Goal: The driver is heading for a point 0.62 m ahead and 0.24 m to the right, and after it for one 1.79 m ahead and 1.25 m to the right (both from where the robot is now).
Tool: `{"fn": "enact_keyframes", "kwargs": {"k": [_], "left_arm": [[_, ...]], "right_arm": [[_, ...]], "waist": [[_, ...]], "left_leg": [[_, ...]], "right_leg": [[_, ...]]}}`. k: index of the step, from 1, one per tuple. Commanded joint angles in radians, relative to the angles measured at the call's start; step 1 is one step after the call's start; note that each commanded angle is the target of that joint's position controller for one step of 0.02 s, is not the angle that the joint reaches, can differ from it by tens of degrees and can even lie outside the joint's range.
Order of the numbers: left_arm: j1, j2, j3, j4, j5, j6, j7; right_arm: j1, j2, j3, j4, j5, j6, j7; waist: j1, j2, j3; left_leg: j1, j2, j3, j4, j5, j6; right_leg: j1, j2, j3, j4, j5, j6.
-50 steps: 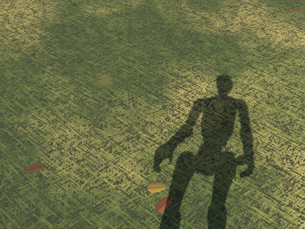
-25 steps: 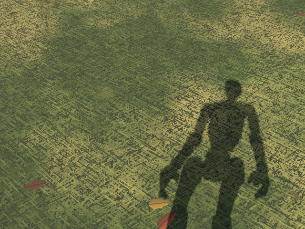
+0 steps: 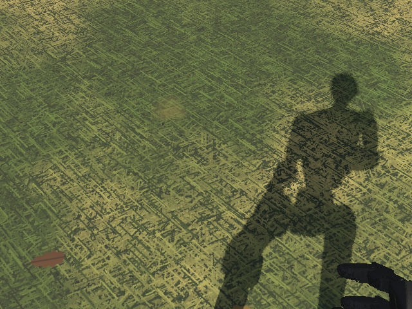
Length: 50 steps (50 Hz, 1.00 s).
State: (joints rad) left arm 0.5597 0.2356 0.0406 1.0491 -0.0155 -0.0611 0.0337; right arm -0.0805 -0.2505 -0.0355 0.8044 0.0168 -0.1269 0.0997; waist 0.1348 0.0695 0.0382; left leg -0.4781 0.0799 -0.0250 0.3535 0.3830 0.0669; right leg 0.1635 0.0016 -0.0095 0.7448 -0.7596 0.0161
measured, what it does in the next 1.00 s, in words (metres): goes down, turning right: left foot 0.14 m lower, then right foot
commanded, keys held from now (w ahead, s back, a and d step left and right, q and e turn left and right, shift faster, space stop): w+e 1.00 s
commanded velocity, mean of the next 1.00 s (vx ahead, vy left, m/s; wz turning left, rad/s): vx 0.50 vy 0.00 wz -0.50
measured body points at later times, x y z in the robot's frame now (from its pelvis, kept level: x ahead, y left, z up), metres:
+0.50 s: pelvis +0.30 -0.02 -0.06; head +0.32 -0.04 +0.39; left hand +0.56 +0.17 -0.14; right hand +0.25 -0.30 -0.21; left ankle +0.14 +0.13 -0.76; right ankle +0.40 -0.12 -0.77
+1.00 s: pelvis +0.58 -0.09 -0.04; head +0.59 -0.12 +0.41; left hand +0.74 +0.16 -0.15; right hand +0.67 -0.42 -0.12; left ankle +0.75 -0.05 -0.77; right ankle +0.41 -0.12 -0.77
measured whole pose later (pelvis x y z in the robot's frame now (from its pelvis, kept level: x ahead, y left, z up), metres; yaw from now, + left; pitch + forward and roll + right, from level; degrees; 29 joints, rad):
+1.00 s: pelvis +0.58 -0.09 -0.04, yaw -32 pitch +3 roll +0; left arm 0.42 0.27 0.09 0.78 -0.02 -0.04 0.02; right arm -0.02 -0.27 -0.05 0.76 0.00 -0.13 0.02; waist 0.09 0.04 0.00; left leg -0.45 -0.02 -0.06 0.42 -0.02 0.01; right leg -0.05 0.11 0.25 0.47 -0.44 -0.07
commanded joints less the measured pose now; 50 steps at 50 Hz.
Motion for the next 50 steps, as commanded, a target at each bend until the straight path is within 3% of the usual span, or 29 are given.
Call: {"fn": "enact_keyframes", "kwargs": {"k": [1,2,3,4,5,6,7,8,10,12,14,16,20,22,23,24,25,26,27,28,29,30,32,36,41,46,48,49,50], "left_arm": [[0.032,0.06,0.018,-0.027,0.013,-0.007,-0.025],[0.201,-0.007,-0.004,-0.005,-0.008,-0.033,-0.035],[0.181,0.088,0.007,-0.034,-0.054,-0.07,-0.046],[0.036,0.103,0.009,-0.11,-0.09,-0.074,-0.043],[-0.089,0.106,0.011,-0.13,-0.089,-0.056,-0.016],[-0.157,0.129,0.024,-0.134,-0.059,-0.035,0.003],[-0.126,0.096,0.025,-0.128,-0.029,-0.01,0.01],[-0.122,0.041,0.026,-0.141,-0.017,0.012,0.011],[-0.164,0.014,0.03,-0.179,-0.018,0.025,0.004],[-0.231,0.026,0.037,-0.225,-0.009,0.017,-0.007],[-0.299,0.013,0.031,-0.254,0.003,0.012,-0.028],[-0.378,0.009,0.03,-0.283,0.002,0.013,-0.05],[-0.509,0.032,0.036,-0.355,-0.001,0.024,-0.079],[-0.498,0.063,0.051,-0.376,0.001,0.028,-0.09],[-0.442,0.09,0.065,-0.373,-0.001,0.029,-0.093],[-0.309,0.13,0.089,-0.341,-0.005,0.028,-0.092],[-0.135,0.21,0.127,-0.298,-0.009,0.032,-0.074],[-0.147,0.327,0.143,-0.301,-0.02,0.026,-0.063],[-0.097,0.273,0.119,-0.331,-0.004,0.009,-0.067],[-0.144,0.22,0.105,-0.329,0.01,-0.006,-0.065],[-0.22,0.188,0.093,-0.345,0.005,-0.014,-0.062],[-0.296,0.163,0.085,-0.361,0.004,-0.017,-0.063],[-0.347,0.139,0.071,-0.379,0.012,-0.021,-0.057],[-0.264,0.187,0.083,-0.359,-0.004,-0.024,-0.028],[-0.193,0.176,0.08,-0.335,-0.006,-0.011,-0.017],[-0.148,0.169,0.078,-0.308,-0.011,0.0,-0.014],[-0.166,0.176,0.08,-0.313,-0.01,0.011,-0.008],[-0.188,0.163,0.075,-0.322,-0.01,0.015,-0.007],[-0.216,0.127,0.06,-0.341,-0.003,0.013,-0.011]], "right_arm": [[0.476,-0.181,-0.053,0.129,-0.017,-0.004,-0.019],[0.533,-0.231,-0.05,0.138,-0.047,0.002,-0.031],[0.629,-0.233,-0.064,0.146,-0.039,0.031,-0.032],[0.646,-0.27,-0.088,0.169,-0.037,0.046,-0.04],[0.527,-0.23,-0.08,0.153,-0.036,0.043,-0.052],[0.339,-0.139,-0.045,0.09,-0.027,0.018,-0.058],[0.26,-0.117,-0.034,0.087,-0.034,0.002,-0.058],[0.225,-0.11,-0.035,0.107,-0.033,-0.003,-0.054],[0.211,-0.095,-0.033,0.118,-0.036,-0.008,-0.065],[0.238,-0.098,-0.036,0.133,-0.037,-0.01,-0.092],[0.262,-0.122,-0.045,0.138,-0.029,0.005,-0.117],[0.292,-0.144,-0.052,0.145,-0.016,0.023,-0.133],[0.355,-0.175,-0.064,0.16,0.003,0.053,-0.137],[0.347,-0.21,-0.074,0.148,0.002,0.068,-0.138],[0.341,-0.227,-0.078,0.141,0.002,0.077,-0.14],[0.313,-0.233,-0.079,0.13,0.002,0.084,-0.142],[0.311,-0.215,-0.07,0.111,-0.008,0.079,-0.142],[0.404,-0.056,-0.024,0.065,-0.041,0.053,-0.121],[0.323,-0.123,-0.03,0.04,-0.002,0.001,-0.097],[0.223,-0.168,-0.045,0.013,0.035,-0.024,-0.086],[0.203,-0.16,-0.04,0.01,0.026,-0.033,-0.088],[0.209,-0.16,-0.048,0.027,0.003,-0.029,-0.095],[0.248,-0.166,-0.06,0.034,-0.01,0.006,-0.097],[0.136,-0.109,-0.05,-0.014,-0.034,0.032,-0.107],[-0.016,-0.082,-0.035,-0.071,-0.018,0.022,-0.096],[-0.063,-0.121,-0.04,-0.117,-0.008,-0.004,-0.081],[-0.007,-0.144,-0.049,-0.11,-0.005,-0.018,-0.078],[0.079,-0.162,-0.06,-0.087,-0.008,-0.025,-0.081],[0.211,-0.202,-0.077,-0.065,-0.022,-0.03,-0.088]], "waist": [[-0.239,0.077,-0.227],[-0.185,0.311,-0.405],[-0.254,0.296,-0.591],[-0.269,0.187,-0.596],[-0.228,0.007,-0.449],[-0.186,-0.11,-0.266],[-0.13,-0.088,-0.195],[-0.085,-0.043,-0.101],[-0.075,0.047,-0.015],[-0.081,0.052,-0.002],[-0.099,0.013,-0.019],[-0.125,-0.025,-0.009],[-0.156,-0.049,0.035],[-0.13,-0.024,0.007],[-0.094,-0.01,-0.029],[-0.017,-0.011,-0.083],[0.058,-0.096,-0.166],[-0.067,-0.378,-0.222],[-0.016,-0.286,-0.363],[-0.012,-0.228,-0.222],[-0.059,-0.124,-0.144],[-0.106,-0.058,-0.097],[-0.161,-0.083,-0.097],[-0.136,-0.081,-0.062],[-0.073,-0.152,-0.026],[-0.059,-0.176,-0.023],[-0.091,-0.215,-0.039],[-0.136,-0.223,-0.075],[-0.202,-0.205,-0.174]], "left_leg": [[0.801,0.146,-0.082,0.157,0.301,0.053],[1.159,0.289,-0.168,0.55,0.838,0.116],[1.226,0.345,-0.314,0.473,0.752,0.22],[1.146,0.413,-0.501,0.213,-0.035,0.303],[0.9,0.403,-0.547,0.057,-0.358,0.278],[0.599,0.373,-0.447,0.0,-0.358,0.233],[0.411,0.365,-0.396,-0.017,-0.291,0.221],[0.222,0.291,-0.256,-0.062,-0.237,0.173],[0.123,0.219,-0.091,-0.13,-0.193,0.136],[0.189,0.197,0.002,-0.14,-0.055,0.127],[0.273,0.187,0.072,-0.145,-0.053,0.117],[0.347,0.191,0.118,-0.147,-0.074,0.107],[0.487,0.217,0.185,-0.109,-0.075,0.067],[0.52,0.213,0.223,-0.005,0.16,0.042],[0.521,0.206,0.239,0.105,0.281,0.032],[0.465,0.181,0.26,0.297,0.332,0.015],[0.267,0.127,0.263,0.596,0.111,-0.028],[-0.164,-0.092,0.193,0.987,-0.877,-0.086],[-0.304,-0.129,-0.063,1.088,-0.981,-0.062],[-0.399,-0.081,-0.079,1.06,-0.889,-0.03],[-0.347,-0.033,-0.08,0.963,-0.794,-0.015],[-0.261,0.002,-0.077,0.867,-0.746,-0.022],[-0.118,0.032,-0.08,0.764,-0.704,-0.04],[-0.131,-0.002,-0.041,0.532,-0.527,-0.106],[-0.078,-0.058,-0.038,0.233,-0.298,-0.111],[-0.048,-0.088,-0.058,0.111,-0.369,-0.092],[0.03,-0.097,-0.047,0.087,-0.453,-0.069],[0.148,-0.102,-0.029,0.048,-0.444,-0.046],[0.37,-0.024,-0.083,0.072,-0.434,0.003]], "right_leg": [[-0.541,0.0,0.098,0.766,0.256,-0.042],[-0.887,0.03,0.231,1.064,-0.085,-0.033],[-0.942,0.031,0.316,1.1,-0.036,-0.014],[-1.041,-0.019,0.249,1.001,0.079,0.0],[-1.02,-0.081,0.149,0.982,0.191,0.013],[-0.958,-0.121,0.15,0.846,0.385,-0.002],[-0.863,-0.147,0.142,0.833,0.424,-0.005],[-0.78,-0.162,0.138,0.697,0.465,-0.001],[-0.736,-0.175,0.133,0.514,0.504,-0.004],[-0.771,-0.166,0.131,0.329,0.597,-0.013],[-0.775,-0.154,0.097,0.17,0.699,-0.035],[-0.784,-0.127,0.047,0.063,0.765,-0.059],[-0.816,-0.089,-0.014,-0.042,0.72,-0.103],[-0.727,-0.03,-0.075,-0.053,0.625,-0.135],[-0.639,0.008,-0.104,-0.052,0.573,-0.155],[-0.459,0.053,-0.127,-0.095,0.591,-0.185],[-0.173,0.027,-0.002,-0.153,0.629,-0.234],[0.118,-0.237,0.571,-0.277,0.513,-0.412],[0.218,-0.326,0.881,-0.456,0.348,-0.468],[0.139,-0.313,0.773,-0.485,0.374,-0.409],[-0.019,-0.279,0.645,-0.483,0.472,-0.367],[-0.166,-0.238,0.54,-0.482,0.603,-0.331],[-0.311,-0.188,0.43,-0.507,0.755,-0.302],[-0.378,-0.138,0.317,-0.528,0.849,-0.29],[-0.394,-0.091,0.299,-0.519,0.68,-0.224],[-0.271,-0.13,0.409,-0.417,0.681,-0.212],[-0.244,-0.141,0.45,-0.354,0.749,-0.202],[-0.257,-0.112,0.443,-0.291,0.809,-0.183],[-0.332,-0.064,0.397,-0.128,0.842,-0.15]]}}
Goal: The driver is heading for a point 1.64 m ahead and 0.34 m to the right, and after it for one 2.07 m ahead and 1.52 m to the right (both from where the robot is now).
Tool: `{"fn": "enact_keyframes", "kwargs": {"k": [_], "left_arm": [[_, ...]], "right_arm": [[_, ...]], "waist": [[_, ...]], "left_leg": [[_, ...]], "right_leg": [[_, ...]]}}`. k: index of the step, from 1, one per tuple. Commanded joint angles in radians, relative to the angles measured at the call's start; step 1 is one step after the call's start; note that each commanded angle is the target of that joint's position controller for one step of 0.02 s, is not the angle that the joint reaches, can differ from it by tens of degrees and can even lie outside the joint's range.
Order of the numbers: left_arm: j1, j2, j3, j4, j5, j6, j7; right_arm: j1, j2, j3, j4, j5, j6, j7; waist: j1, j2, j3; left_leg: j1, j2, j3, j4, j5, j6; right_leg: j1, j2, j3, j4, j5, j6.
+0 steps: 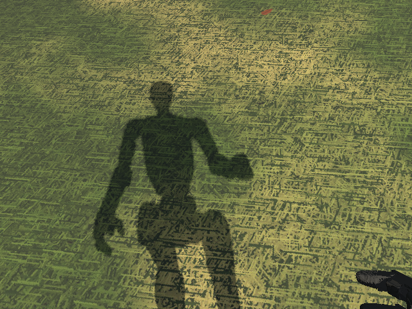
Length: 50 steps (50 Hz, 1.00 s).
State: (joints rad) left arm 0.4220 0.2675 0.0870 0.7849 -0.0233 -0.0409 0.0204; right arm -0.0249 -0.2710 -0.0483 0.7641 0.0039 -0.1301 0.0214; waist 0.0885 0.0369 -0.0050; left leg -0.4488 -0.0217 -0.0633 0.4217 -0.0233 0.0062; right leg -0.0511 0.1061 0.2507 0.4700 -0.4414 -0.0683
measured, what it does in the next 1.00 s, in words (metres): walks ahead, turning right: right foot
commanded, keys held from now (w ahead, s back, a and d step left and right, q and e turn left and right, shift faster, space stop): w+e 0.54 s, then w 0.46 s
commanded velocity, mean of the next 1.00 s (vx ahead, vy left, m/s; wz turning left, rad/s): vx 0.50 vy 0.00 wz -0.44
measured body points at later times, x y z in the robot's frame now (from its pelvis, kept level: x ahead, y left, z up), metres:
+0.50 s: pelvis +0.26 -0.03 +0.00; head +0.30 -0.05 +0.44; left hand +0.55 +0.12 -0.07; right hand +0.17 -0.31 -0.13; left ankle +0.12 +0.13 -0.73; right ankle +0.36 -0.17 -0.71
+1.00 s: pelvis +0.52 -0.12 +0.01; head +0.54 -0.14 +0.46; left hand +0.68 +0.13 -0.10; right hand +0.61 -0.42 -0.09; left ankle +0.73 -0.07 -0.70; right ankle +0.37 -0.16 -0.73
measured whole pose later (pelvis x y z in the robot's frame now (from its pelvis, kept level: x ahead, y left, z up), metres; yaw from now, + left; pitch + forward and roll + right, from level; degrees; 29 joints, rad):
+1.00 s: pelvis +0.52 -0.12 +0.01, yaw -25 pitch +2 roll -2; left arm 0.37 0.29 0.06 0.76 -0.01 -0.06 0.00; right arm 0.07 -0.27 -0.03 0.74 0.01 -0.09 0.04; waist 0.07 0.05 0.01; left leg -0.57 0.06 -0.02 0.54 0.02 0.00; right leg 0.01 0.07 0.05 0.31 -0.35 -0.05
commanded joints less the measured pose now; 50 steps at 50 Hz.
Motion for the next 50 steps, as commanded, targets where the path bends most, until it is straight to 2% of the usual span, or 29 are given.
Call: {"fn": "enact_keyframes", "kwargs": {"k": [1,2,3,4,5,6,7,8,10,14,17,19,21,22,24,25,26,27,28,29,30,31,32,33,36,39,43,47,50], "left_arm": [[-0.067,0.046,-0.002,-0.105,0.016,-0.011,0.003],[0.081,0.021,-0.016,-0.124,-0.014,-0.019,0.003],[0.07,0.127,0.003,-0.09,-0.026,-0.015,0.006],[-0.038,0.168,0.014,-0.101,-0.014,-0.009,0.004],[-0.089,0.155,0.015,-0.111,-0.003,-0.007,0.006],[-0.121,0.141,0.017,-0.125,0.005,-0.006,0.002],[-0.117,0.122,0.016,-0.131,0.0,-0.002,-0.004],[-0.114,0.099,0.013,-0.137,-0.007,0.002,-0.008],[-0.14,0.074,0.006,-0.161,-0.006,0.01,-0.011],[-0.21,0.064,-0.003,-0.198,-0.003,0.006,-0.023],[-0.31,0.046,-0.015,-0.226,-0.001,-0.004,-0.046],[-0.373,0.042,-0.02,-0.252,-0.003,-0.005,-0.06],[-0.412,0.05,-0.019,-0.277,-0.005,-0.004,-0.072],[-0.415,0.06,-0.015,-0.287,-0.005,-0.003,-0.077],[-0.363,0.101,0.005,-0.29,0.002,0.004,-0.08],[-0.265,0.136,0.025,-0.27,0.003,0.007,-0.077],[-0.094,0.187,0.056,-0.225,0.001,0.012,-0.066],[0.038,0.273,0.082,-0.196,-0.002,0.023,-0.041],[-0.03,0.337,0.077,-0.232,-0.002,0.01,-0.042],[-0.002,0.238,0.05,-0.234,0.007,-0.003,-0.049],[-0.029,0.192,0.034,-0.216,0.014,-0.013,-0.05],[-0.091,0.167,0.024,-0.213,0.011,-0.02,-0.052],[-0.15,0.136,0.013,-0.218,0.016,-0.024,-0.05],[-0.184,0.122,0.005,-0.226,0.025,-0.026,-0.048],[-0.184,0.142,0.008,-0.199,0.023,-0.043,-0.041],[-0.153,0.154,0.008,-0.166,0.022,-0.045,-0.026],[-0.098,0.168,0.009,-0.122,0.015,-0.041,-0.02],[-0.039,0.179,0.014,-0.074,0.007,-0.032,-0.021],[-0.037,0.19,0.02,-0.054,0.005,-0.018,-0.013]], "right_arm": [[0.326,-0.242,-0.081,-0.01,-0.02,-0.02,-0.019],[0.373,-0.274,-0.089,0.021,-0.019,-0.005,-0.008],[0.324,-0.168,-0.065,-0.003,0.004,0.001,-0.005],[0.278,-0.112,-0.051,-0.017,0.006,0.009,-0.009],[0.232,-0.105,-0.044,-0.022,-0.006,0.016,-0.009],[0.214,-0.089,-0.039,-0.015,-0.012,0.018,-0.01],[0.209,-0.082,-0.035,-0.008,-0.018,0.016,-0.011],[0.212,-0.083,-0.036,0.0,-0.016,0.012,-0.011],[0.225,-0.103,-0.043,0.017,-0.008,0.005,-0.011],[0.235,-0.144,-0.054,0.032,-0.006,0.011,-0.016],[0.26,-0.164,-0.053,0.042,-0.002,0.023,-0.02],[0.297,-0.183,-0.055,0.054,0.004,0.033,-0.023],[0.321,-0.201,-0.06,0.064,0.014,0.046,-0.023],[0.321,-0.212,-0.062,0.065,0.018,0.053,-0.025],[0.319,-0.246,-0.072,0.061,0.024,0.067,-0.034],[0.313,-0.258,-0.075,0.056,0.025,0.075,-0.039],[0.3,-0.243,-0.068,0.048,0.026,0.079,-0.045],[0.333,-0.168,-0.041,0.024,-0.011,0.07,-0.042],[0.387,-0.079,-0.005,-0.034,-0.018,0.037,-0.026],[0.295,-0.182,-0.027,-0.034,0.017,0.004,-0.007],[0.242,-0.183,-0.026,-0.052,0.046,-0.007,0.002],[0.232,-0.164,-0.02,-0.046,0.032,-0.007,-0.003],[0.23,-0.169,-0.025,-0.035,0.01,0.001,-0.009],[0.254,-0.168,-0.028,-0.026,0.006,0.015,-0.008],[0.275,-0.129,-0.021,-0.015,-0.007,0.045,-0.012],[0.179,-0.104,-0.013,-0.042,-0.012,0.05,-0.015],[0.056,-0.078,-0.001,-0.069,0.0,0.039,-0.001],[-0.021,-0.092,-0.003,-0.105,0.008,0.029,0.019],[0.015,-0.113,-0.01,-0.108,0.006,0.021,0.03]], "waist": [[-0.204,-0.033,-0.281],[-0.13,0.32,-0.359],[-0.143,0.188,-0.246],[-0.164,0.082,-0.119],[-0.144,0.018,-0.053],[-0.13,0.021,-0.007],[-0.112,0.04,0.001],[-0.106,0.061,0.002],[-0.104,0.059,0.011],[-0.114,0.031,0.019],[-0.153,0.023,0.045],[-0.174,0.018,0.062],[-0.178,0.021,0.078],[-0.166,0.029,0.076],[-0.114,0.069,0.023],[-0.054,0.073,-0.034],[0.04,0.044,-0.119],[0.065,-0.123,-0.216],[-0.044,-0.323,-0.345],[0.035,-0.179,-0.374],[0.021,-0.147,-0.233],[-0.029,-0.046,-0.134],[-0.062,-0.047,-0.096],[-0.093,-0.064,-0.071],[-0.116,-0.076,-0.045],[-0.087,-0.08,0.001],[-0.031,-0.096,0.036],[-0.004,-0.105,0.069],[-0.035,-0.132,0.055]], "left_leg": [[0.651,0.264,-0.269,0.013,-0.095,0.142],[0.858,0.445,-0.708,-0.086,-0.268,0.275],[0.782,0.436,-0.687,-0.11,-0.429,0.247],[0.639,0.386,-0.503,-0.124,-0.387,0.199],[0.512,0.342,-0.387,-0.15,-0.282,0.175],[0.431,0.312,-0.311,-0.175,-0.183,0.172],[0.38,0.285,-0.237,-0.2,-0.125,0.163],[0.359,0.273,-0.186,-0.222,-0.086,0.166],[0.35,0.273,-0.107,-0.249,0.009,0.183],[0.38,0.265,0.032,-0.267,0.155,0.181],[0.393,0.242,0.131,-0.263,0.174,0.153],[0.435,0.259,0.158,-0.254,0.183,0.145],[0.496,0.284,0.18,-0.229,0.237,0.134],[0.521,0.292,0.197,-0.197,0.326,0.125],[0.557,0.296,0.234,-0.058,0.653,0.105],[0.544,0.286,0.252,0.089,0.769,0.093],[0.435,0.254,0.275,0.305,0.717,0.062],[0.148,0.197,0.273,0.631,0.208,0.021],[-0.238,-0.019,0.126,0.963,-0.563,-0.02],[-0.33,0.036,-0.039,1.01,-0.517,-0.004],[-0.362,0.077,-0.018,0.962,-0.442,0.013],[-0.317,0.125,-0.01,0.862,-0.368,0.012],[-0.253,0.156,-0.006,0.782,-0.332,0.004],[-0.191,0.17,-0.007,0.755,-0.307,-0.003],[-0.149,0.166,0.017,0.659,-0.234,-0.042],[-0.198,0.163,0.021,0.486,-0.053,-0.065],[-0.152,0.119,0.043,0.24,0.15,-0.058],[-0.187,0.095,0.036,0.135,0.097,-0.021],[-0.139,0.075,0.047,0.087,-0.021,0.025]], "right_leg": [[-0.323,-0.077,0.024,0.446,0.337,-0.01],[-0.629,0.001,-0.047,0.701,-0.174,0.034],[-0.73,-0.089,-0.029,0.817,-0.124,0.045],[-0.741,-0.124,-0.064,0.827,-0.031,0.051],[-0.703,-0.157,-0.091,0.799,0.041,0.053],[-0.685,-0.184,-0.095,0.758,0.085,0.052],[-0.645,-0.208,-0.103,0.733,0.111,0.048],[-0.632,-0.218,-0.118,0.713,0.125,0.048],[-0.661,-0.231,-0.137,0.676,0.157,0.057],[-0.692,-0.235,-0.16,0.5,0.327,0.071],[-0.644,-0.216,-0.218,0.32,0.463,0.058],[-0.634,-0.202,-0.252,0.246,0.475,0.048],[-0.635,-0.188,-0.276,0.195,0.425,0.029],[-0.614,-0.172,-0.293,0.175,0.381,0.013],[-0.495,-0.106,-0.346,0.162,0.273,-0.029],[-0.366,-0.066,-0.366,0.139,0.251,-0.057],[-0.112,-0.036,-0.353,0.068,0.326,-0.098],[0.209,-0.213,-0.085,0.078,0.386,-0.165],[0.464,-0.454,0.521,-0.085,0.223,-0.37],[0.453,-0.456,0.516,-0.152,0.179,-0.335],[0.334,-0.421,0.352,-0.152,0.237,-0.291],[0.168,-0.373,0.226,-0.158,0.348,-0.25],[0.053,-0.34,0.145,-0.17,0.447,-0.227],[-0.032,-0.316,0.099,-0.2,0.498,-0.219],[-0.141,-0.297,0.013,-0.265,0.58,-0.23],[-0.145,-0.266,-0.063,-0.294,0.559,-0.203],[-0.127,-0.246,-0.115,-0.296,0.441,-0.156],[-0.005,-0.308,-0.073,-0.246,0.434,-0.151],[0.078,-0.345,-0.048,-0.178,0.549,-0.122]]}}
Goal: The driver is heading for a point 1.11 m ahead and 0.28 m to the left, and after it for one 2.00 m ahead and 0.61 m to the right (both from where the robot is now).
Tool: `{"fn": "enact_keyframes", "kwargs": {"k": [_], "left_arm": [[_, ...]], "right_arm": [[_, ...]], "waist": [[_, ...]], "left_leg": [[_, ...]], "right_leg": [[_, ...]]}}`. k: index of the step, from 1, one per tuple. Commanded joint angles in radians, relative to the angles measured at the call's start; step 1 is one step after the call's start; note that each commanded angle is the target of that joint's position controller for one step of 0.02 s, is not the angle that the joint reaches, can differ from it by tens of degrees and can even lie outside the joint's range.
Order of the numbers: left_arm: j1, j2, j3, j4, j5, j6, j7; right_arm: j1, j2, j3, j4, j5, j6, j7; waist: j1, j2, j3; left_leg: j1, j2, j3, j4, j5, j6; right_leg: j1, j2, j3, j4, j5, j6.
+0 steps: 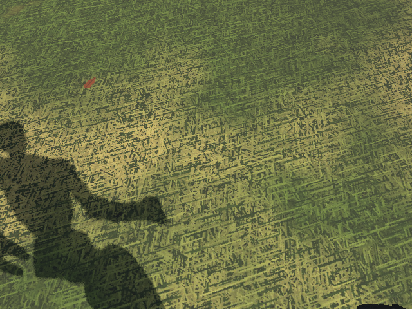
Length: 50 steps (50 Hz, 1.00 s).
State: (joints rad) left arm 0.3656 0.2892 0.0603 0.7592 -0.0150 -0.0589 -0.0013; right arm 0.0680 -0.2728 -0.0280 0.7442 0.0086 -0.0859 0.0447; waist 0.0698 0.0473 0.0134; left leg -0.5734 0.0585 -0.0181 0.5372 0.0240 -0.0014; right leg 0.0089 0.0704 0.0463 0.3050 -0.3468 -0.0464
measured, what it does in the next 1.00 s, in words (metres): walks ahead: left foot, then right foot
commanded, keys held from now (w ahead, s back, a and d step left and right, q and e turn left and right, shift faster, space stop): w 0.50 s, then w+q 0.50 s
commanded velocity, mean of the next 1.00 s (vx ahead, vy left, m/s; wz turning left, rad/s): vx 0.50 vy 0.00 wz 0.15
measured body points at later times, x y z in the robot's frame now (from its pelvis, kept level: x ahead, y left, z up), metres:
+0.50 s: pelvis +0.27 +0.03 +0.01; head +0.30 +0.03 +0.45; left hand +0.49 +0.25 -0.08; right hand +0.28 -0.26 -0.12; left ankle +0.17 +0.13 -0.74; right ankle +0.45 -0.13 -0.70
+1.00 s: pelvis +0.54 +0.00 +0.00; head +0.56 +0.01 +0.45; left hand +0.52 +0.29 -0.12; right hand +0.76 -0.21 -0.10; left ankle +0.68 +0.18 -0.69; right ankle +0.46 -0.11 -0.74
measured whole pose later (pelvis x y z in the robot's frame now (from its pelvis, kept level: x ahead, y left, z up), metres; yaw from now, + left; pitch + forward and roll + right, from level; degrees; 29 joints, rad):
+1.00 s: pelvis +0.54 +0.00 +0.00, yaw +13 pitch +1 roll -3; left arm 0.31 0.27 0.07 0.85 0.00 -0.09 0.01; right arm 0.14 -0.28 -0.06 0.75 0.02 -0.02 0.04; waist 0.07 0.04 0.03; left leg -0.67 0.11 -0.02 0.73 0.01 0.01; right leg 0.05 0.02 -0.24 0.22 -0.28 -0.01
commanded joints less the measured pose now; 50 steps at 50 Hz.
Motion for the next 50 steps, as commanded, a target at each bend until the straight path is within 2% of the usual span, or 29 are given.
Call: {"fn": "enact_keyframes", "kwargs": {"k": [1,2,3,4,5,6,7,8,9,11,13,15,19,22,25,27,28,29,30,31,32,33,34,35,37,40,44,47,50], "left_arm": [[0.004,0.174,0.048,-0.027,-0.003,0.004,0.01],[-0.008,0.163,0.042,-0.029,0.001,0.01,0.012],[-0.004,0.126,0.024,-0.043,0.014,0.01,0.015],[0.128,0.041,-0.002,-0.058,0.008,-0.007,0.011],[0.099,0.069,-0.002,-0.05,0.002,-0.023,0.007],[0.008,0.141,0.018,-0.069,-0.023,-0.03,0.001],[-0.065,0.143,0.015,-0.09,-0.022,-0.033,0.001],[-0.105,0.135,0.017,-0.097,-0.006,-0.031,0.002],[-0.092,0.126,0.022,-0.092,0.003,-0.024,0.004],[-0.043,0.09,0.017,-0.07,0.004,-0.008,0.006],[-0.069,0.075,0.013,-0.078,0.01,-0.002,0.011],[-0.131,0.064,0.008,-0.095,0.014,-0.006,0.012],[-0.262,0.029,-0.006,-0.12,0.009,-0.022,-0.003],[-0.35,0.029,-0.009,-0.146,-0.001,-0.031,-0.02],[-0.391,0.045,-0.006,-0.17,-0.003,-0.038,-0.038],[-0.346,0.072,0.006,-0.164,0.001,-0.044,-0.041],[-0.253,0.097,0.021,-0.141,0.005,-0.047,-0.037],[-0.099,0.149,0.046,-0.098,0.012,-0.048,-0.027],[0.084,0.23,0.066,-0.075,0.026,-0.043,-0.013],[0.092,0.267,0.071,-0.06,0.027,-0.036,-0.018],[0.075,0.162,0.047,-0.072,0.018,-0.035,-0.016],[0.014,0.127,0.034,-0.072,0.013,-0.036,-0.011],[-0.049,0.108,0.026,-0.072,0.017,-0.038,-0.011],[-0.097,0.08,0.019,-0.07,0.019,-0.042,-0.013],[-0.141,0.063,0.019,-0.058,0.028,-0.056,-0.014],[-0.157,0.084,0.03,-0.031,0.03,-0.069,-0.009],[-0.144,0.11,0.039,-0.002,0.032,-0.059,0.007],[-0.107,0.137,0.047,0.02,0.023,-0.047,0.015],[-0.068,0.157,0.057,0.046,0.006,-0.027,0.016]], "right_arm": [[-0.025,-0.126,-0.039,-0.077,0.0,-0.026,0.005],[0.091,-0.157,-0.057,-0.043,-0.004,-0.027,-0.001],[0.252,-0.213,-0.075,-0.013,-0.013,-0.027,-0.009],[0.36,-0.305,-0.1,0.006,-0.025,-0.02,-0.012],[0.397,-0.23,-0.08,0.021,-0.002,-0.015,-0.005],[0.331,-0.184,-0.064,0.014,0.006,-0.012,-0.009],[0.259,-0.16,-0.055,-0.002,-0.001,-0.006,-0.013],[0.205,-0.137,-0.046,-0.007,-0.01,-0.003,-0.012],[0.174,-0.115,-0.038,-0.013,-0.02,-0.008,-0.012],[0.159,-0.112,-0.037,-0.008,-0.017,-0.017,-0.011],[0.173,-0.136,-0.044,0.007,-0.012,-0.024,-0.017],[0.198,-0.152,-0.049,0.022,-0.009,-0.021,-0.025],[0.25,-0.168,-0.051,0.046,0.002,-0.007,-0.035],[0.309,-0.181,-0.053,0.075,0.009,0.007,-0.037],[0.328,-0.192,-0.059,0.095,0.014,0.025,-0.043],[0.32,-0.203,-0.064,0.101,0.017,0.035,-0.048],[0.295,-0.208,-0.064,0.097,0.019,0.039,-0.05],[0.29,-0.179,-0.053,0.089,0.011,0.039,-0.051],[0.293,-0.108,-0.025,0.055,-0.02,0.034,-0.05],[0.429,-0.018,-0.001,0.049,0.002,0.013,-0.043],[0.354,-0.141,-0.03,0.064,0.027,0.004,-0.041],[0.268,-0.174,-0.044,0.037,0.039,-0.001,-0.039],[0.229,-0.158,-0.043,0.031,0.032,0.001,-0.043],[0.217,-0.148,-0.049,0.03,0.021,0.01,-0.044],[0.262,-0.109,-0.049,0.041,0.026,0.036,-0.043],[0.23,-0.079,-0.05,0.021,0.02,0.062,-0.047],[0.143,-0.06,-0.046,-0.012,0.014,0.056,-0.031],[0.033,-0.039,-0.035,-0.052,0.01,0.05,-0.01],[-0.037,-0.045,-0.034,-0.096,0.011,0.052,0.005]], "waist": [[-0.049,-0.152,0.007],[-0.11,-0.138,-0.069],[-0.176,-0.089,-0.21],[-0.149,0.152,-0.368],[-0.178,0.213,-0.4],[-0.178,0.123,-0.238],[-0.157,0.046,-0.139],[-0.13,0.011,-0.057],[-0.096,0.034,-0.032],[-0.065,0.057,-0.032],[-0.061,0.04,-0.016],[-0.076,0.018,-0.003],[-0.127,0.013,0.019],[-0.162,0.012,0.043],[-0.155,0.023,0.054],[-0.113,0.036,0.028],[-0.053,0.037,-0.024],[0.017,0.016,-0.138],[0.075,-0.121,-0.311],[0.0,-0.381,-0.423],[0.047,-0.241,-0.338],[0.039,-0.197,-0.198],[0.008,-0.129,-0.131],[-0.02,-0.128,-0.074],[-0.065,-0.157,-0.048],[-0.084,-0.122,0.001],[-0.063,-0.104,0.03],[-0.018,-0.084,0.06],[0.002,-0.083,0.084]], "left_leg": [[0.069,-0.03,0.027,-0.047,-0.096,0.052],[0.235,-0.059,0.056,-0.067,-0.076,0.08],[0.511,0.044,-0.041,-0.015,-0.005,0.135],[0.907,0.285,-0.474,-0.055,-0.166,0.298],[0.958,0.326,-0.732,-0.219,-0.36,0.323],[0.844,0.304,-0.615,-0.241,-0.476,0.273],[0.698,0.269,-0.494,-0.259,-0.451,0.241],[0.558,0.229,-0.405,-0.293,-0.37,0.234],[0.47,0.197,-0.344,-0.321,-0.292,0.224],[0.396,0.164,-0.26,-0.364,-0.179,0.233],[0.383,0.16,-0.198,-0.391,-0.066,0.248],[0.409,0.153,-0.148,-0.402,0.012,0.245],[0.438,0.113,-0.058,-0.403,0.033,0.204],[0.502,0.143,-0.064,-0.384,0.008,0.203],[0.601,0.19,-0.086,-0.332,0.063,0.189],[0.624,0.198,-0.109,-0.257,0.186,0.17],[0.606,0.17,-0.091,-0.154,0.322,0.153],[0.518,0.114,-0.057,0.03,0.333,0.123],[0.301,0.032,-0.011,0.358,0.007,0.08],[-0.051,-0.111,-0.039,0.645,-0.609,0.036],[-0.148,-0.057,-0.128,0.741,-0.6,0.038],[-0.192,-0.017,-0.107,0.744,-0.504,0.041],[-0.157,0.024,-0.089,0.71,-0.42,0.033],[-0.128,0.049,-0.089,0.663,-0.365,0.025],[-0.041,0.075,-0.089,0.633,-0.307,0.011],[-0.083,0.082,-0.093,0.58,-0.233,-0.009],[-0.11,0.074,-0.068,0.365,-0.038,-0.014],[-0.094,0.061,-0.004,0.217,0.03,0.003],[-0.125,0.05,0.028,0.139,-0.027,0.033]], "right_leg": [[0.024,-0.296,0.144,0.047,0.585,-0.128],[0.006,-0.247,0.105,0.184,0.726,-0.103],[-0.126,-0.193,0.058,0.422,0.629,-0.067],[-0.522,-0.036,-0.01,0.82,0.209,0.022],[-0.687,0.002,0.1,0.951,-0.233,0.026],[-0.784,-0.062,0.107,1.019,-0.183,0.017],[-0.784,-0.117,0.063,0.988,-0.095,0.01],[-0.757,-0.15,0.042,0.919,-0.03,0.011],[-0.696,-0.182,0.047,0.863,0.022,0.013],[-0.626,-0.195,0.033,0.816,0.064,0.029],[-0.654,-0.203,0.021,0.749,0.122,0.05],[-0.693,-0.209,0.016,0.64,0.223,0.066],[-0.649,-0.178,-0.021,0.384,0.415,0.067],[-0.643,-0.154,-0.035,0.283,0.439,0.059],[-0.655,-0.139,-0.029,0.221,0.354,0.027],[-0.557,-0.114,-0.034,0.187,0.281,0.003],[-0.416,-0.086,-0.058,0.15,0.281,-0.018],[-0.165,-0.106,-0.047,0.164,0.318,-0.05],[0.151,-0.32,0.178,0.209,0.358,-0.114],[0.403,-0.504,0.603,0.092,0.144,-0.249],[0.332,-0.471,0.588,0.035,0.015,-0.211],[0.206,-0.442,0.434,0.011,0.044,-0.172],[0.08,-0.403,0.334,-0.021,0.122,-0.154],[-0.016,-0.369,0.25,-0.059,0.179,-0.146],[-0.123,-0.34,0.142,-0.125,0.243,-0.144],[-0.166,-0.342,0.022,-0.173,0.351,-0.153],[-0.127,-0.313,-0.12,-0.185,0.405,-0.131],[-0.084,-0.324,-0.185,-0.184,0.416,-0.119],[0.025,-0.358,-0.213,-0.145,0.463,-0.107]]}}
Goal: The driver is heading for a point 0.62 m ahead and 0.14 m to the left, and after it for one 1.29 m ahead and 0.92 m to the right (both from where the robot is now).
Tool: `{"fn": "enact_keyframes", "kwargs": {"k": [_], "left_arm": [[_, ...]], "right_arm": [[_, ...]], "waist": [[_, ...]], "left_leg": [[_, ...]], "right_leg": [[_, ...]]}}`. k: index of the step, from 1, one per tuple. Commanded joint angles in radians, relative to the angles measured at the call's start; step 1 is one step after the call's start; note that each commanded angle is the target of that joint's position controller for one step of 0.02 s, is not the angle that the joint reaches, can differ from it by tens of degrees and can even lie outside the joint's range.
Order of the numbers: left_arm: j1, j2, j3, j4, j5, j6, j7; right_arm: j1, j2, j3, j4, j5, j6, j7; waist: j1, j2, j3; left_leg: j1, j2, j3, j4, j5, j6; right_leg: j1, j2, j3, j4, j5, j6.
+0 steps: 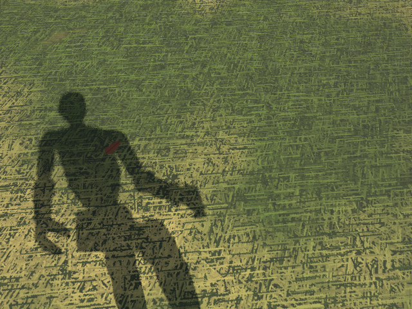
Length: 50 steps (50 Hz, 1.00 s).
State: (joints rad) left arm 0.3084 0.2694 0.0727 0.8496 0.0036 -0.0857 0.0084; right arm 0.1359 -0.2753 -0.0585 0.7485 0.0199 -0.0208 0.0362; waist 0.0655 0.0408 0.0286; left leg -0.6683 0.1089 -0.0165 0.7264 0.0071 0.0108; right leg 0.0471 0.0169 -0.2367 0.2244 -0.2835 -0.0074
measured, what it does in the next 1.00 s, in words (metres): walks ahead: left foot, then right foot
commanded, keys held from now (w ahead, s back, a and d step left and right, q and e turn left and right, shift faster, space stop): w+q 0.46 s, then w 0.20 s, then e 0.34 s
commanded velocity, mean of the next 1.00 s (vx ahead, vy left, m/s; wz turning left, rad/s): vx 0.42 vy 0.00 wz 0.29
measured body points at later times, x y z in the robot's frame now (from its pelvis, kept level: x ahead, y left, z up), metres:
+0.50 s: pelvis +0.28 +0.06 +0.01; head +0.31 +0.09 +0.45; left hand +0.43 +0.35 -0.08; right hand +0.41 -0.21 -0.10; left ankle +0.20 +0.12 -0.74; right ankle +0.51 -0.07 -0.69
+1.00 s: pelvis +0.51 +0.09 +0.00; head +0.55 +0.10 +0.45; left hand +0.47 +0.38 -0.12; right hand +0.78 -0.09 -0.08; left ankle +0.57 +0.25 -0.72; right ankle +0.52 -0.02 -0.74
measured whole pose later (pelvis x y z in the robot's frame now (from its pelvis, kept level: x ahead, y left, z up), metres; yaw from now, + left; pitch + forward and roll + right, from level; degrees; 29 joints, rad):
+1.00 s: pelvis +0.51 +0.09 +0.00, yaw +15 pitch +2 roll +0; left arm 0.29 0.29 0.07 0.84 -0.03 -0.02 0.01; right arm 0.07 -0.26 -0.04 0.65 0.00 -0.03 -0.02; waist 0.08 0.02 0.04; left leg -0.49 -0.01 -0.10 0.61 -0.18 -0.06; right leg -0.21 0.07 0.11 0.41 -0.23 -0.03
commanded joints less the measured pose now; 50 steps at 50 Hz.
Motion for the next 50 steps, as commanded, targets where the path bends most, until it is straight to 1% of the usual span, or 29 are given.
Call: {"fn": "enact_keyframes", "kwargs": {"k": [1,4,5,6,7,8,9,10,11,12,13,17,21,24,27,29,30,31,32,33,34,36,37,39,41,43,44,47,50], "left_arm": [[-0.008,0.185,0.049,-0.039,-0.018,0.008,0.007],[-0.04,0.226,0.061,-0.042,-0.033,0.03,0.013],[-0.059,0.231,0.061,-0.046,-0.038,0.038,0.014],[-0.056,0.209,0.05,-0.049,-0.035,0.037,0.016],[0.013,0.094,0.015,-0.092,0.012,0.023,0.012],[0.008,0.065,-0.007,-0.12,0.003,-0.016,-0.001],[-0.119,0.15,0.013,-0.144,-0.04,-0.043,-0.013],[-0.159,0.146,0.01,-0.161,-0.049,-0.058,-0.015],[-0.155,0.14,0.011,-0.147,-0.025,-0.062,-0.006],[-0.14,0.154,0.02,-0.137,-0.005,-0.055,-0.001],[-0.123,0.156,0.024,-0.133,0.0,-0.041,-0.003],[-0.172,0.107,0.013,-0.154,0.013,-0.011,0.001],[-0.316,0.073,-0.005,-0.191,0.004,-0.017,-0.01],[-0.379,0.085,-0.005,-0.212,-0.009,-0.029,-0.026],[-0.374,0.111,0.002,-0.213,-0.008,-0.043,-0.042],[-0.318,0.129,0.011,-0.202,-0.007,-0.051,-0.043],[-0.236,0.148,0.024,-0.177,-0.001,-0.055,-0.038],[-0.111,0.185,0.037,-0.157,0.013,-0.06,-0.033],[0.032,0.266,0.059,-0.136,0.025,-0.057,-0.03],[0.106,0.248,0.06,-0.087,-0.002,-0.045,-0.042],[0.055,0.176,0.036,-0.098,-0.021,-0.041,-0.044],[-0.079,0.125,0.011,-0.124,-0.001,-0.024,-0.042],[-0.106,0.106,0.002,-0.127,0.003,-0.023,-0.041],[-0.115,0.089,-0.009,-0.112,0.002,-0.02,-0.038],[-0.108,0.143,0.008,-0.095,0.0,-0.011,-0.026],[-0.101,0.201,0.029,-0.09,-0.012,0.01,-0.012],[-0.093,0.208,0.033,-0.088,-0.02,0.021,-0.006],[-0.068,0.197,0.035,-0.079,-0.035,0.048,0.005],[-0.079,0.189,0.036,-0.088,-0.036,0.07,0.017]], "right_arm": [[-0.115,-0.049,-0.006,-0.113,0.0,-0.012,0.018],[-0.031,-0.097,-0.033,-0.121,0.0,-0.003,0.022],[0.091,-0.133,-0.057,-0.094,0.004,-0.001,0.018],[0.257,-0.199,-0.093,-0.05,0.005,0.005,0.003],[0.313,-0.32,-0.121,-0.035,0.01,0.01,-0.018],[0.29,-0.319,-0.107,-0.079,0.004,-0.01,-0.009],[0.278,-0.235,-0.082,-0.078,-0.002,-0.026,0.0],[0.238,-0.202,-0.072,-0.075,-0.002,-0.037,0.0],[0.169,-0.169,-0.061,-0.084,-0.001,-0.04,-0.001],[0.116,-0.136,-0.05,-0.099,-0.008,-0.042,-0.006],[0.093,-0.126,-0.045,-0.115,-0.016,-0.041,-0.011],[0.133,-0.167,-0.057,-0.107,-0.008,-0.046,-0.036],[0.186,-0.173,-0.059,-0.089,0.0,-0.035,-0.052],[0.228,-0.174,-0.06,-0.068,0.004,-0.029,-0.055],[0.255,-0.153,-0.054,-0.047,0.001,-0.024,-0.059],[0.245,-0.156,-0.055,-0.042,-0.004,-0.019,-0.059],[0.232,-0.142,-0.05,-0.046,-0.004,-0.017,-0.057],[0.224,-0.106,-0.034,-0.058,-0.012,-0.019,-0.053],[0.324,-0.058,-0.017,-0.069,-0.007,-0.027,-0.054],[0.381,-0.058,-0.009,-0.063,0.009,-0.036,-0.055],[0.292,-0.139,-0.025,-0.068,0.014,-0.041,-0.054],[0.13,-0.147,-0.028,-0.106,-0.018,-0.046,-0.054],[0.12,-0.141,-0.033,-0.111,-0.034,-0.047,-0.054],[0.149,-0.086,-0.022,-0.109,-0.038,-0.043,-0.052],[0.132,-0.049,-0.009,-0.115,-0.034,-0.039,-0.058],[0.096,-0.053,-0.006,-0.118,-0.029,-0.031,-0.063],[0.073,-0.061,-0.009,-0.12,-0.026,-0.025,-0.064],[-0.006,-0.071,-0.013,-0.139,-0.021,-0.009,-0.065],[-0.03,-0.091,-0.024,-0.152,-0.018,-0.018,-0.058]], "waist": [[0.002,-0.082,0.069],[-0.071,-0.128,-0.011],[-0.145,-0.121,-0.075],[-0.226,-0.082,-0.162],[-0.172,0.167,-0.232],[-0.143,0.183,-0.395],[-0.194,0.063,-0.315],[-0.168,0.039,-0.197],[-0.12,-0.027,-0.124],[-0.082,-0.014,-0.094],[-0.059,0.005,-0.085],[-0.06,-0.004,-0.056],[-0.117,0.038,-0.029],[-0.143,0.052,-0.019],[-0.142,0.066,-0.017],[-0.109,0.096,-0.02],[-0.064,0.093,-0.058],[-0.005,0.058,-0.172],[-0.002,-0.139,-0.332],[-0.003,-0.361,-0.367],[0.013,-0.236,-0.216],[-0.023,-0.091,-0.046],[-0.05,-0.087,-0.046],[-0.085,-0.125,-0.077],[-0.088,-0.147,-0.107],[-0.079,-0.15,-0.139],[-0.072,-0.147,-0.144],[-0.049,-0.152,-0.126],[-0.058,-0.167,-0.107]], "left_leg": [[-0.03,-0.009,0.04,-0.066,-0.049,0.034],[0.138,-0.098,0.123,-0.075,-0.2,0.094],[0.299,-0.145,0.145,-0.114,-0.194,0.124],[0.571,-0.17,0.107,-0.169,-0.137,0.163],[0.907,0.07,-0.32,-0.196,-0.154,0.292],[1.061,0.226,-0.821,-0.389,-0.353,0.439],[1.019,0.214,-0.738,-0.451,-0.363,0.375],[0.889,0.179,-0.601,-0.449,-0.309,0.337],[0.741,0.134,-0.488,-0.447,-0.205,0.302],[0.63,0.099,-0.408,-0.459,-0.1,0.284],[0.562,0.077,-0.374,-0.48,-0.045,0.279],[0.465,0.033,-0.27,-0.507,0.106,0.278],[0.436,-0.021,-0.23,-0.49,-0.014,0.219],[0.463,0.003,-0.272,-0.464,-0.08,0.205],[0.561,0.051,-0.331,-0.394,-0.075,0.193],[0.599,0.066,-0.352,-0.339,0.021,0.177],[0.6,0.029,-0.332,-0.256,0.141,0.157],[0.538,-0.024,-0.284,-0.065,0.15,0.127],[0.247,-0.149,-0.178,0.272,-0.088,0.052],[0.004,-0.211,-0.149,0.503,-0.579,0.014],[-0.09,-0.165,-0.191,0.585,-0.555,0.012],[-0.051,-0.092,-0.101,0.54,-0.444,-0.003],[0.006,-0.063,-0.09,0.474,-0.42,-0.011],[0.102,-0.053,-0.068,0.334,-0.409,-0.037],[0.157,-0.077,-0.036,0.183,-0.371,-0.062],[0.223,-0.108,-0.024,0.076,-0.268,-0.071],[0.243,-0.119,-0.028,0.036,-0.217,-0.074],[0.268,-0.141,-0.049,-0.062,-0.158,-0.076],[0.312,-0.149,-0.072,-0.191,-0.16,-0.061]], "right_leg": [[0.021,-0.315,0.061,-0.037,0.45,-0.138],[0.066,-0.314,0.021,0.166,0.892,-0.103],[0.033,-0.289,-0.002,0.337,0.972,-0.081],[-0.109,-0.245,-0.017,0.581,0.851,-0.041],[-0.516,-0.12,-0.006,0.953,0.134,0.024],[-0.747,0.033,0.244,1.163,-0.338,0.042],[-0.854,-0.025,0.334,1.188,-0.266,0.017],[-0.872,-0.066,0.321,1.122,-0.176,-0.006],[-0.816,-0.108,0.32,1.032,-0.105,-0.007],[-0.739,-0.134,0.323,0.958,-0.059,-0.001],[-0.683,-0.143,0.325,0.927,-0.03,0.008],[-0.672,-0.118,0.293,0.736,0.098,0.068],[-0.619,-0.061,0.29,0.436,0.332,0.082],[-0.576,-0.037,0.295,0.329,0.387,0.072],[-0.563,-0.04,0.306,0.272,0.335,0.036],[-0.502,-0.031,0.283,0.248,0.249,-0.002],[-0.386,-0.014,0.258,0.209,0.246,-0.031],[-0.171,-0.094,0.327,0.242,0.266,-0.085],[0.196,-0.292,0.651,0.25,0.193,-0.222],[0.313,-0.41,1.007,0.102,-0.06,-0.308],[0.21,-0.388,0.975,0.066,-0.116,-0.28],[-0.061,-0.307,0.702,0.072,0.304,-0.244],[-0.131,-0.275,0.624,0.082,0.526,-0.235],[-0.185,-0.213,0.518,0.087,0.782,-0.224],[-0.207,-0.197,0.466,0.091,0.904,-0.236],[-0.233,-0.186,0.446,0.096,0.873,-0.227],[-0.241,-0.18,0.447,0.098,0.822,-0.216],[-0.253,-0.17,0.484,0.118,0.637,-0.189],[-0.242,-0.161,0.572,0.168,0.45,-0.164]]}}
Velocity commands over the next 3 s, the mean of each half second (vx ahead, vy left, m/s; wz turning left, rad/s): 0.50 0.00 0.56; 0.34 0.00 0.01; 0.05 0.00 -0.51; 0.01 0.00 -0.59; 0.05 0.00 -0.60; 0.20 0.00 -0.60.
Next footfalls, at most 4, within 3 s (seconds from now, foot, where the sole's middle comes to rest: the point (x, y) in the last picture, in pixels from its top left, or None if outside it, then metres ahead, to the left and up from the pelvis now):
0.12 left None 0.24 0.13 -0.78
0.62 right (228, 284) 0.56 0.00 -0.78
1.06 left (154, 262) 0.62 0.25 -0.78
1.46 right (233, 274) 0.60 -0.02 -0.78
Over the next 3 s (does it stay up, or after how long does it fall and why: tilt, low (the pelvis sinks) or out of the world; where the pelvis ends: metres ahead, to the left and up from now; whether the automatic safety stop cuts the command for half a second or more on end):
stays up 0.68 -0.02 0.00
